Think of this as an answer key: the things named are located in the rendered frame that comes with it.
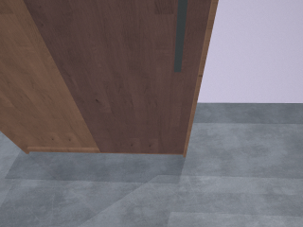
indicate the handle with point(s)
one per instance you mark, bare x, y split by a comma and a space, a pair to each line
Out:
180, 35

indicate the wardrobe door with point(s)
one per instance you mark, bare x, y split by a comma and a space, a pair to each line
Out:
35, 103
116, 58

